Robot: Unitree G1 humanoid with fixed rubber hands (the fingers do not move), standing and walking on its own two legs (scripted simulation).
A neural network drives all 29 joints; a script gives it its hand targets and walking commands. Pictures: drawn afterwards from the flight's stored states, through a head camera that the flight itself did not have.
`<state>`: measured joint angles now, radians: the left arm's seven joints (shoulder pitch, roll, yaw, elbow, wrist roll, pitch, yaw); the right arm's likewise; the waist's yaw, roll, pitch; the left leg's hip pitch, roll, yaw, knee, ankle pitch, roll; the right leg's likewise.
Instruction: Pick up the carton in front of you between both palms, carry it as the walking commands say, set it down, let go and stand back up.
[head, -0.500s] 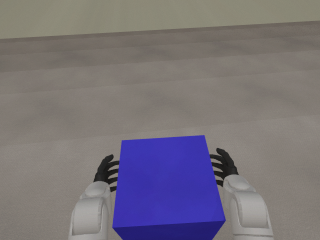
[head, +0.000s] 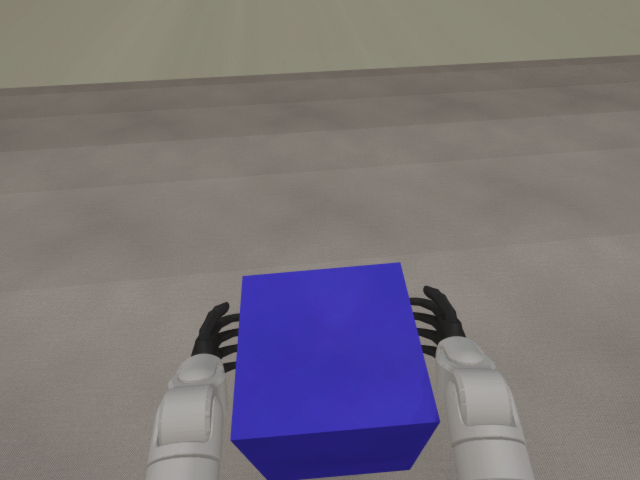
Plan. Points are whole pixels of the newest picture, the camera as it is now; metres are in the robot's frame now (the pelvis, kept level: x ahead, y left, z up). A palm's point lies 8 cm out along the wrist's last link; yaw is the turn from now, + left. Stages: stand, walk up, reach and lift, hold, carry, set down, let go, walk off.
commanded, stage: carry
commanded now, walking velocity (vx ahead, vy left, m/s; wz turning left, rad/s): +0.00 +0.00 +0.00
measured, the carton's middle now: (331, 378) +0.30 +0.00 -0.05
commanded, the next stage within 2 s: hold in 0.74 s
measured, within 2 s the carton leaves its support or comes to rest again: neither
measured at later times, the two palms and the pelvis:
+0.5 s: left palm (204, 379) +0.26 +0.15 +0.03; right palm (453, 363) +0.27 -0.14 +0.04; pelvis -0.02 +0.00 +0.00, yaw +0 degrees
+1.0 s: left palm (203, 389) +0.25 +0.15 +0.04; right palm (462, 375) +0.25 -0.15 +0.05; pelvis -0.04 +0.01 +0.01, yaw -1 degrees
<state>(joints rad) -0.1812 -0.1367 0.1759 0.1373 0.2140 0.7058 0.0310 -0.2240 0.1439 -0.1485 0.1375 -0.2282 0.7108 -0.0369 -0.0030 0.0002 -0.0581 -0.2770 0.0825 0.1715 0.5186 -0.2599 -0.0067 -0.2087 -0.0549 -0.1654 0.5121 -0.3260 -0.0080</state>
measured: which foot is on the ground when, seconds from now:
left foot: down 0.00-1.00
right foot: down 0.00-1.00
